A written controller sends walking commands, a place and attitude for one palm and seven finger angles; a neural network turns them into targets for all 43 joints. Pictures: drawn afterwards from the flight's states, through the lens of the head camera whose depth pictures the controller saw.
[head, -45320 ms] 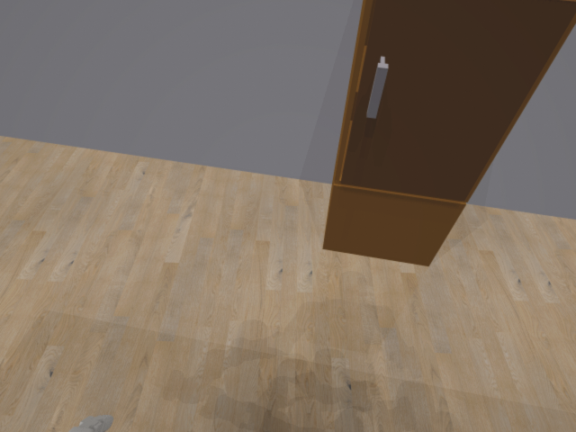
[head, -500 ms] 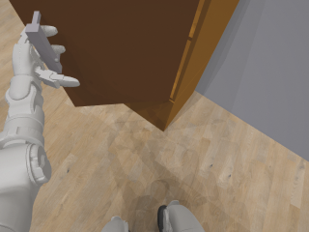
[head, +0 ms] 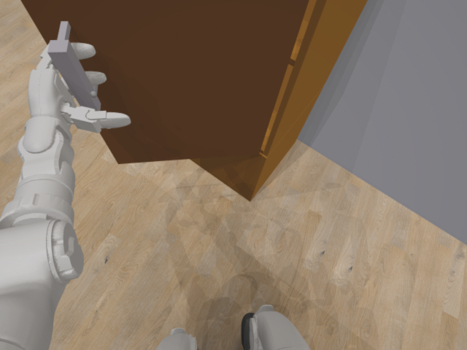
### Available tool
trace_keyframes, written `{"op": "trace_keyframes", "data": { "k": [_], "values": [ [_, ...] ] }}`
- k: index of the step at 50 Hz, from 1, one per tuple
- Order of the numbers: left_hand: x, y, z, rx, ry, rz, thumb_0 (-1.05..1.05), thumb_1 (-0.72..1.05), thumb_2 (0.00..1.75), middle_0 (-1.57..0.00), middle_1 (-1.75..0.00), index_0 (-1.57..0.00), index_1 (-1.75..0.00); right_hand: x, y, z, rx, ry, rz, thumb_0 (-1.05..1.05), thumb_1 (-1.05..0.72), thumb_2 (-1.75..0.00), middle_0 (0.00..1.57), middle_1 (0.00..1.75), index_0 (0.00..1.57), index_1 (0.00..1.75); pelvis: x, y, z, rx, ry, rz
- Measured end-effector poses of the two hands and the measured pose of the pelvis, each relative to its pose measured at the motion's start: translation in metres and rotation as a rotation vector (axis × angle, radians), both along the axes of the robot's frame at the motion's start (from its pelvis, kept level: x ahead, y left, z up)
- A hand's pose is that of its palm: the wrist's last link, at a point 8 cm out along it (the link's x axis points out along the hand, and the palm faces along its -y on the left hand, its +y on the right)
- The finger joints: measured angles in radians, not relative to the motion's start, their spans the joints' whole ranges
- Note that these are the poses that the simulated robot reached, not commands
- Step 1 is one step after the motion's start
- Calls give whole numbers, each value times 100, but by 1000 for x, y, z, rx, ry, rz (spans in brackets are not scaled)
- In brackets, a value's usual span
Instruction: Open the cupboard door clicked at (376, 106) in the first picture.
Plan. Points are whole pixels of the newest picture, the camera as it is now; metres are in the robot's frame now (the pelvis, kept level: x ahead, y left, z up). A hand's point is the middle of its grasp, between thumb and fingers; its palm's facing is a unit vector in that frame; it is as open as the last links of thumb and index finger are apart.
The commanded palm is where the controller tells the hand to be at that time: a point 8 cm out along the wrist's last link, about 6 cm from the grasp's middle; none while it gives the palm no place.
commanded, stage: close the thumb around the handle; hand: left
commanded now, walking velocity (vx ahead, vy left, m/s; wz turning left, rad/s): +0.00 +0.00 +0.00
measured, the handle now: (79, 71) +0.57 +0.22 +0.08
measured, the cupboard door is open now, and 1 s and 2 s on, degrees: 44 53 85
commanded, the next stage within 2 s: pull the door open along its arc in 0.52 s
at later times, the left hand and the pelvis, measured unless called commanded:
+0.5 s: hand (93, 96) +0.51 +0.19 +0.08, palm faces +0.05 -1.00 +0.00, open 5.8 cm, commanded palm +0.49 +0.22 +0.08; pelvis +0.00 +0.00 +0.00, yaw +0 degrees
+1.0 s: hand (97, 125) +0.46 +0.18 +0.08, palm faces +0.02 -1.00 +0.00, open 6.0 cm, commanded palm +0.39 +0.23 +0.08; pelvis +0.01 -0.01 +0.01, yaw -2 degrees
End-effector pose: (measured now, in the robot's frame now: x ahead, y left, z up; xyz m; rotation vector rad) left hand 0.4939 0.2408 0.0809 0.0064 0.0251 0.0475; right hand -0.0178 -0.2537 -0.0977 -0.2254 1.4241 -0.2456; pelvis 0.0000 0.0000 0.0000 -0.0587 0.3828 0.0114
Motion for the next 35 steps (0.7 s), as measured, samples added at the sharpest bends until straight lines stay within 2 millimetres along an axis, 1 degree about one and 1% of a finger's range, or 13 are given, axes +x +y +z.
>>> {"op": "trace_keyframes", "data": {
  "k": [6, 18, 22, 35],
  "values": [
    [-3, 0, 0, 0, -2, 1, -1, -10, 47, -31, -124, -31, -125, -1, -1, 0, 3, 4, -3, 1, -91, -90, 20, 30, 21, 30, 1, 0, 1, 0, -6, -1],
    [-4, 1, 0, -1, -3, -1, 0, 54, 75, -35, -131, -36, -132, 2, -8, 3, -21, -9, -1, 1, -91, -90, 20, 30, 20, 30, 0, -2, 1, 2, -7, -2],
    [-4, 1, 0, -2, -4, 0, 0, 71, 82, -36, -133, -37, -133, 2, -9, 3, -21, -8, 1, 1, -91, -90, 20, 30, 20, 30, 0, -2, 1, 3, -7, -2],
    [-8, -1, 0, -1, -3, 10, 1, 72, 81, -34, -135, -35, -135, 1, -9, 1, -12, -13, -3, 1, -91, -90, 20, 30, 21, 30, -1, -5, 1, 6, -12, -5]
  ]
}}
